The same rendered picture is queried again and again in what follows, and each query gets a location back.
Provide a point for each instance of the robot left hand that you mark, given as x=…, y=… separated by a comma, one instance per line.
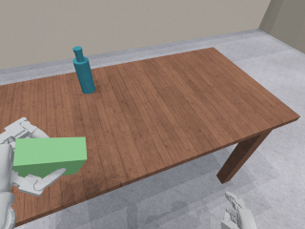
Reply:
x=32, y=185

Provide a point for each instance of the robot right hand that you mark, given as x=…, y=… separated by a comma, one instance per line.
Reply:
x=241, y=219

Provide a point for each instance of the robot left forearm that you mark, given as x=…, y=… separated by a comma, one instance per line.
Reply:
x=8, y=216

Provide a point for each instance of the table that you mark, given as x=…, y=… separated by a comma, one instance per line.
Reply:
x=144, y=117

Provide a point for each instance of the sponge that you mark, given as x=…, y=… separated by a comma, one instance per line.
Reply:
x=44, y=155

